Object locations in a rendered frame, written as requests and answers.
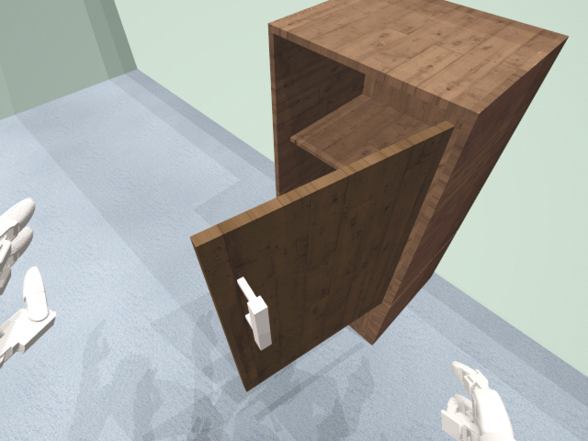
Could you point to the left robot hand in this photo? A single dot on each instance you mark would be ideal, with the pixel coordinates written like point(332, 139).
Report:
point(28, 325)

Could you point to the right robot hand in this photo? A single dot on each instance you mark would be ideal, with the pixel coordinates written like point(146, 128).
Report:
point(467, 420)

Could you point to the cupboard door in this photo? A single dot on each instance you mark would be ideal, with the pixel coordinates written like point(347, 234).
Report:
point(320, 256)

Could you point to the handle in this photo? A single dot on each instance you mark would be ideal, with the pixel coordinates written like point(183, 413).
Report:
point(257, 317)

